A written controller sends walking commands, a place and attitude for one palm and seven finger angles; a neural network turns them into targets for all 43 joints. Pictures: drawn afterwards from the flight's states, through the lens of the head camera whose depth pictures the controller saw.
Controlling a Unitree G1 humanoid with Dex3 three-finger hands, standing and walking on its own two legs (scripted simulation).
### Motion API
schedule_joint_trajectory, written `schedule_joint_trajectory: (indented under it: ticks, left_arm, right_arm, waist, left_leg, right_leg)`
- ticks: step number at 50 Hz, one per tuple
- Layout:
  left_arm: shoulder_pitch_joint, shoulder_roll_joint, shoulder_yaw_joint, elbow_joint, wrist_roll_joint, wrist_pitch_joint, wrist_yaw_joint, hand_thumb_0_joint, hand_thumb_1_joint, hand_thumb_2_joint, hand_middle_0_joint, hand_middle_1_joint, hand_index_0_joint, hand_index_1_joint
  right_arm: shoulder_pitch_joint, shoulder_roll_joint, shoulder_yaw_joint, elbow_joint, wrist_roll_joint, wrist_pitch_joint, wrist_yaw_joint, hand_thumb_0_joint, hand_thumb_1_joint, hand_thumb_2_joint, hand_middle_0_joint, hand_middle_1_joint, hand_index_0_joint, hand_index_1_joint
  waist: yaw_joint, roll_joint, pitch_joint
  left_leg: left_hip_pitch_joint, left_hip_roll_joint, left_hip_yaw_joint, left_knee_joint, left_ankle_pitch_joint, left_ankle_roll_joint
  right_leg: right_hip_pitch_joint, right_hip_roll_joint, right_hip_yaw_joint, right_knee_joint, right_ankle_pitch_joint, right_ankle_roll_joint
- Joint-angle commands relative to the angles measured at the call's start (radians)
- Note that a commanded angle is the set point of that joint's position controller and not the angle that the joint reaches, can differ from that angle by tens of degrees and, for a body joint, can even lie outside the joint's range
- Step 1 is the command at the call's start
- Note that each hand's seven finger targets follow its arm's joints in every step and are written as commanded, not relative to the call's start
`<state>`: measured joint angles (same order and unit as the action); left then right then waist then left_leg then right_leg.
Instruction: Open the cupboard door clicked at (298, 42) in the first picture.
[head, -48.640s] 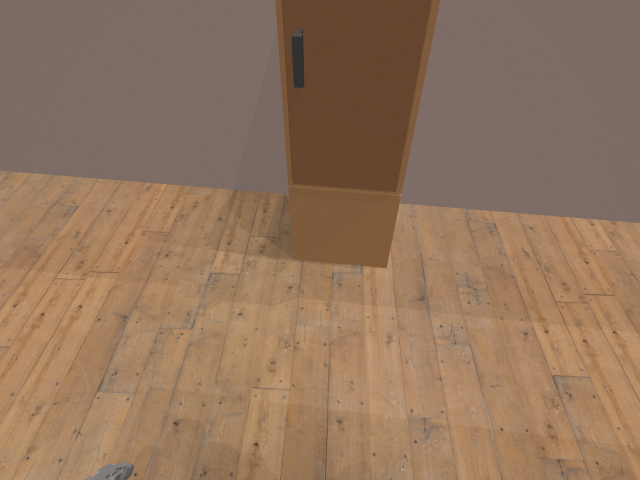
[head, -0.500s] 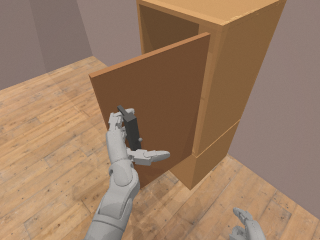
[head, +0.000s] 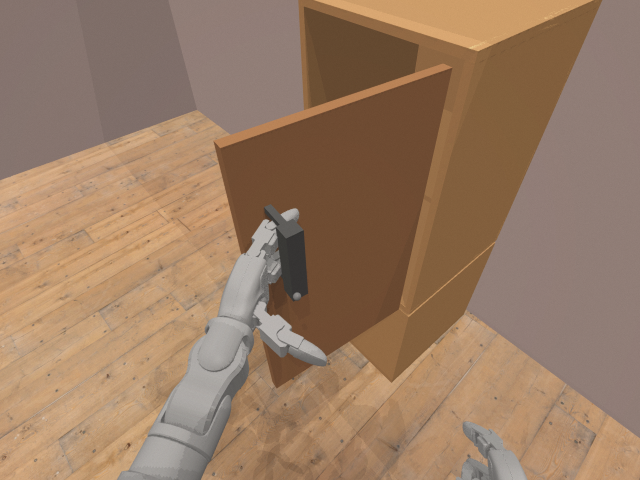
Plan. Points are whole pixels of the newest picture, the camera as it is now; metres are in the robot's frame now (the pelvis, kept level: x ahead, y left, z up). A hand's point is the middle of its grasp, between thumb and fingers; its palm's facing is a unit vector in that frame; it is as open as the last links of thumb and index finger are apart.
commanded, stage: slide the hand sideways off the handle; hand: left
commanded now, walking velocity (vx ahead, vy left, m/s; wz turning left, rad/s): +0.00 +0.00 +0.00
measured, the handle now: (284, 252) +0.38 +0.08 +0.10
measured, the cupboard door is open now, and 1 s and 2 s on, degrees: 84 85 85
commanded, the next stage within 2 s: draw the hand back to the body in 0.98 s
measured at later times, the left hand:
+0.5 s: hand (279, 327) +0.26 +0.07 +0.10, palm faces -0.07 -1.00 -0.03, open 16.4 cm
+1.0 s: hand (233, 368) +0.21 +0.11 +0.10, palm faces -0.05 -1.00 -0.07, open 16.3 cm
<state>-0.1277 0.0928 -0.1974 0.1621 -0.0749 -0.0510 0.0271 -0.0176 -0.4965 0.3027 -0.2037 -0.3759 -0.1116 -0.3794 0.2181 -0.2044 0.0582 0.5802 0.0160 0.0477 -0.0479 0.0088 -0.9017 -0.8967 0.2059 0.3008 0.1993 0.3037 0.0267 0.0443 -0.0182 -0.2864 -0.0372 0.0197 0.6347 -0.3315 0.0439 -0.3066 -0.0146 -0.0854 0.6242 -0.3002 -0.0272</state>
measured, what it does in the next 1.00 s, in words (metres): stands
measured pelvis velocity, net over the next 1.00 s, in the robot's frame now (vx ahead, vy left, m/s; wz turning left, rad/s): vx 0.02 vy -0.03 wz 0.01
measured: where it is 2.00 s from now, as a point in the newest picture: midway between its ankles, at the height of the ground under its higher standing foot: outside the picture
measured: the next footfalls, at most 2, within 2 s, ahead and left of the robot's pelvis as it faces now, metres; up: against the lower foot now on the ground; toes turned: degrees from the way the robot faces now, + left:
none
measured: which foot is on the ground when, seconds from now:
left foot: down 0.00-1.00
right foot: down 0.00-1.00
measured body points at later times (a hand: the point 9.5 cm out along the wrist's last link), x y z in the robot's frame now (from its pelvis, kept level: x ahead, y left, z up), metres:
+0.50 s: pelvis +0.02 -0.01 +0.00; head +0.02 -0.03 +0.45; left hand +0.26 +0.13 +0.10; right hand +0.21 -0.22 -0.08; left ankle +0.01 +0.09 -0.73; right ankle +0.02 -0.10 -0.73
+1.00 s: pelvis +0.02 -0.03 -0.01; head +0.01 -0.06 +0.44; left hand +0.21 +0.17 +0.10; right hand +0.20 -0.26 -0.08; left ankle +0.01 +0.09 -0.73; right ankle +0.02 -0.11 -0.73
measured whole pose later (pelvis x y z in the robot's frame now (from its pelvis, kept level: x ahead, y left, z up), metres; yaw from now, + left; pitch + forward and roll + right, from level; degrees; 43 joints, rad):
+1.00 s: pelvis +0.02 -0.03 -0.01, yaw +0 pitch +1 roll +0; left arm 0.46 0.20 0.06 -0.27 -0.23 -0.14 -0.22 -0.02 -0.50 0.30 -0.15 -0.30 -0.15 -0.30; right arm 0.25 -0.26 0.04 0.54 0.03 -0.17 -0.06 0.01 -0.90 -0.90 0.21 0.30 0.20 0.30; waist 0.03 0.06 -0.05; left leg -0.34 0.01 -0.01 0.70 -0.39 0.00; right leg -0.36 0.03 -0.12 0.68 -0.36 -0.07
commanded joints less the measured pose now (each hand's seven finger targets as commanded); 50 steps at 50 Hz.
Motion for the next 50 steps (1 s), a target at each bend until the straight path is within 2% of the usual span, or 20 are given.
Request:
schedule_joint_trajectory:
  ticks: [1, 2, 3, 7, 8, 11, 14, 17, 19, 22, 25, 27, 30, 31, 33, 37, 40, 44, 48, 50]
  left_arm:
    - [-0.221, -0.152, -0.029, -0.278, -0.106, -0.035, -0.067, 0.000, -0.500, 0.300, -0.150, -0.300, -0.150, -0.300]
    - [-0.191, -0.148, -0.018, -0.282, -0.098, -0.029, -0.046, 0.000, -0.500, 0.300, -0.150, -0.300, -0.150, -0.300]
    - [-0.154, -0.126, -0.002, -0.290, -0.079, -0.030, -0.024, 0.000, -0.500, 0.300, -0.150, -0.300, -0.150, -0.300]
    - [-0.074, -0.101, -0.031, -0.409, 0.016, -0.047, 0.030, 0.000, -0.500, 0.300, -0.150, -0.300, -0.150, -0.300]
    - [-0.028, -0.068, -0.006, -0.407, 0.030, -0.045, 0.038, 0.000, -0.500, 0.300, -0.150, -0.300, -0.150, -0.300]
    - [-0.026, -0.044, -0.007, -0.472, 0.044, -0.035, 0.035, 0.000, -0.500, 0.300, -0.150, -0.300, -0.150, -0.300]
    - [0.067, 0.002, 0.052, -0.522, 0.028, -0.020, 0.027, 0.000, -0.500, 0.300, -0.150, -0.300, -0.150, -0.300]
    - [0.124, -0.018, 0.040, -0.580, -0.001, -0.010, 0.002, 0.000, -0.500, 0.300, -0.150, -0.300, -0.150, -0.300]
    - [0.170, 0.003, 0.068, -0.592, -0.018, -0.008, -0.009, 0.000, -0.500, 0.300, -0.150, -0.300, -0.150, -0.300]
    - [0.205, 0.018, 0.079, -0.648, -0.023, -0.022, -0.022, 0.000, -0.500, 0.300, -0.150, -0.300, -0.150, -0.300]
    - [0.300, 0.027, 0.080, -0.692, -0.025, -0.041, -0.046, 0.000, -0.500, 0.300, -0.150, -0.300, -0.150, -0.300]
    - [0.337, 0.052, 0.103, -0.707, -0.032, -0.049, -0.062, 0.000, -0.500, 0.300, -0.150, -0.300, -0.150, -0.300]
    - [0.405, 0.107, 0.169, -0.684, -0.044, -0.053, -0.087, 0.000, -0.500, 0.300, -0.150, -0.300, -0.150, -0.300]
    - [0.401, 0.106, 0.176, -0.684, -0.052, -0.055, -0.097, 0.000, -0.500, 0.300, -0.150, -0.300, -0.150, -0.300]
    - [0.448, 0.140, 0.222, -0.686, -0.066, -0.065, -0.114, 0.000, -0.500, 0.300, -0.150, -0.300, -0.150, -0.300]
    - [0.461, 0.155, 0.266, -0.708, -0.114, -0.098, -0.159, 0.000, -0.500, 0.300, -0.150, -0.300, -0.150, -0.300]
    - [0.474, 0.190, 0.318, -0.683, -0.145, -0.128, -0.194, 0.000, -0.500, 0.300, -0.150, -0.300, -0.150, -0.300]
    - [0.469, 0.179, 0.295, -0.674, -0.164, -0.156, -0.238, 0.000, -0.500, 0.300, -0.150, -0.300, -0.150, -0.300]
    - [0.491, 0.214, 0.331, -0.633, -0.177, -0.156, -0.250, 0.000, -0.500, 0.300, -0.150, -0.300, -0.150, -0.300]
    - [0.420, 0.206, 0.316, -0.641, -0.172, -0.159, -0.245, 0.000, -0.500, 0.300, -0.150, -0.300, -0.150, -0.300]
  right_arm:
    - [-0.165, -0.088, -0.026, -0.190, 0.017, -0.111, -0.001, 0.000, -0.900, -0.900, 0.200, 0.300, 0.200, 0.300]
    - [-0.156, -0.089, -0.028, -0.190, 0.014, -0.118, 0.005, 0.000, -0.900, -0.900, 0.200, 0.300, 0.200, 0.300]
    - [-0.153, -0.089, -0.032, -0.189, 0.013, -0.120, 0.015, 0.000, -0.900, -0.900, 0.200, 0.300, 0.200, 0.300]
    - [-0.122, -0.088, -0.047, -0.209, 0.003, -0.124, 0.045, 0.000, -0.900, -0.900, 0.200, 0.300, 0.200, 0.300]
    - [-0.116, -0.091, -0.049, -0.208, 0.000, -0.118, 0.048, 0.000, -0.900, -0.900, 0.200, 0.300, 0.200, 0.300]
    - [-0.126, -0.087, -0.043, -0.224, 0.000, -0.110, 0.047, 0.000, -0.900, -0.900, 0.200, 0.300, 0.200, 0.300]
    - [-0.136, -0.085, -0.039, -0.232, 0.000, -0.106, 0.036, 0.000, -0.900, -0.900, 0.200, 0.300, 0.200, 0.300]
    - [-0.143, -0.081, -0.033, -0.241, 0.002, -0.111, 0.031, 0.000, -0.900, -0.900, 0.200, 0.300, 0.200, 0.300]
    - [-0.139, -0.083, -0.032, -0.239, 0.003, -0.118, 0.026, 0.000, -0.900, -0.900, 0.200, 0.300, 0.200, 0.300]
    - [-0.129, -0.085, -0.035, -0.242, 0.000, -0.135, 0.021, 0.000, -0.900, -0.900, 0.200, 0.300, 0.200, 0.300]
    - [-0.110, -0.088, -0.037, -0.245, -0.001, -0.151, 0.024, 0.000, -0.900, -0.900, 0.200, 0.300, 0.200, 0.300]
    - [-0.102, -0.092, -0.039, -0.246, -0.001, -0.161, 0.022, 0.000, -0.900, -0.900, 0.200, 0.300, 0.200, 0.300]
    - [-0.095, -0.097, -0.039, -0.241, -0.001, -0.168, 0.014, 0.000, -0.900, -0.900, 0.200, 0.300, 0.200, 0.300]
    - [-0.098, -0.097, -0.037, -0.240, -0.002, -0.171, 0.011, 0.000, -0.900, -0.900, 0.200, 0.300, 0.200, 0.300]
    - [-0.098, -0.101, -0.039, -0.238, -0.001, -0.180, 0.005, 0.000, -0.900, -0.900, 0.200, 0.300, 0.200, 0.300]
    - [-0.092, -0.102, -0.038, -0.238, 0.002, -0.209, -0.005, 0.000, -0.900, -0.900, 0.200, 0.300, 0.200, 0.300]
    - [-0.085, -0.113, -0.040, -0.219, 0.005, -0.233, -0.012, 0.000, -0.900, -0.900, 0.200, 0.300, 0.200, 0.300]
    - [-0.081, -0.124, -0.043, -0.214, 0.009, -0.267, -0.014, 0.000, -0.900, -0.900, 0.200, 0.300, 0.200, 0.300]
    - [-0.078, -0.135, -0.048, -0.209, 0.011, -0.291, -0.021, 0.000, -0.900, -0.900, 0.200, 0.300, 0.200, 0.300]
    - [-0.087, -0.134, -0.049, -0.209, 0.013, -0.301, -0.026, 0.000, -0.900, -0.900, 0.200, 0.300, 0.200, 0.300]
  waist:
    - [-0.009, -0.102, -0.164]
    - [-0.004, -0.124, -0.155]
    - [0.009, -0.108, -0.150]
    - [0.005, -0.076, -0.179]
    - [0.014, -0.081, -0.176]
    - [0.001, -0.063, -0.159]
    - [0.017, -0.065, -0.178]
    - [0.008, -0.060, -0.171]
    - [0.004, -0.076, -0.154]
    - [-0.001, -0.080, -0.166]
    - [0.002, -0.046, -0.182]
    - [-0.001, -0.064, -0.186]
    - [0.000, -0.083, -0.156]
    - [-0.003, -0.096, -0.142]
    - [0.004, -0.095, -0.142]
    - [0.003, -0.078, -0.158]
    - [-0.003, -0.076, -0.146]
    - [-0.016, -0.042, -0.128]
    - [-0.011, -0.101, -0.106]
    - [-0.017, -0.083, -0.094]
  left_leg:
    - [0.053, 0.043, -0.097, -0.141, 0.114, -0.041]
    - [0.045, 0.046, -0.097, -0.144, 0.116, -0.044]
    - [0.042, 0.046, -0.092, -0.147, 0.118, -0.047]
    - [0.057, 0.053, -0.074, -0.125, 0.191, -0.052]
    - [0.047, 0.054, -0.070, -0.126, 0.188, -0.051]
    - [0.040, 0.048, -0.056, -0.118, 0.169, -0.040]
    - [0.041, 0.044, -0.046, -0.115, 0.190, -0.035]
    - [0.045, 0.041, -0.038, -0.105, 0.207, -0.032]
    - [0.037, 0.041, -0.037, -0.099, 0.216, -0.029]
    - [0.043, 0.037, -0.037, -0.088, 0.228, -0.025]
    - [0.047, 0.035, -0.035, -0.073, 0.270, -0.026]
    - [0.033, 0.030, -0.033, -0.059, 0.270, -0.021]
    - [-0.004, 0.026, -0.030, -0.049, 0.247, -0.018]
    - [-0.014, 0.023, -0.029, -0.046, 0.235, -0.016]
    - [-0.029, 0.021, -0.028, -0.037, 0.231, -0.015]
    - [-0.048, 0.016, -0.030, -0.023, 0.208, -0.018]
    - [-0.076, 0.015, -0.036, -0.007, 0.183, -0.021]
    - [-0.087, 0.013, -0.040, 0.005, 0.152, -0.021]
    - [-0.119, 0.014, -0.044, 0.018, 0.105, -0.020]
    - [-0.117, 0.014, -0.044, 0.016, 0.079, -0.019]
  right_leg:
    - [0.023, 0.025, 0.007, -0.084, 0.091, -0.022]
    - [0.019, 0.025, 0.005, -0.080, 0.088, -0.019]
    - [0.020, 0.024, 0.008, -0.079, 0.081, -0.020]
    - [0.018, 0.019, 0.021, -0.055, 0.135, -0.023]
    - [0.027, 0.019, 0.024, -0.057, 0.132, -0.024]
    - [0.031, 0.017, 0.037, -0.065, 0.139, -0.023]
    - [0.070, 0.017, 0.044, -0.069, 0.177, -0.023]
    - [0.077, 0.018, 0.044, -0.074, 0.219, -0.017]
    - [0.079, 0.019, 0.045, -0.077, 0.241, -0.014]
    - [0.077, 0.019, 0.048, -0.072, 0.266, -0.010]
    - [0.083, 0.017, 0.047, -0.053, 0.318, -0.010]
    - [0.087, 0.015, 0.054, -0.051, 0.342, -0.005]
    - [0.090, 0.010, 0.069, -0.057, 0.348, 0.002]
    - [0.087, 0.008, 0.076, -0.064, 0.347, 0.006]
    - [0.102, 0.002, 0.092, -0.068, 0.366, 0.010]
    - [0.108, -0.007, 0.109, -0.070, 0.365, 0.022]
    - [0.104, -0.016, 0.135, -0.081, 0.338, 0.028]
    - [0.067, -0.020, 0.139, -0.090, 0.262, 0.029]
    - [0.046, -0.026, 0.159, -0.112, 0.147, 0.034]
    - [0.021, -0.028, 0.160, -0.123, 0.065, 0.029]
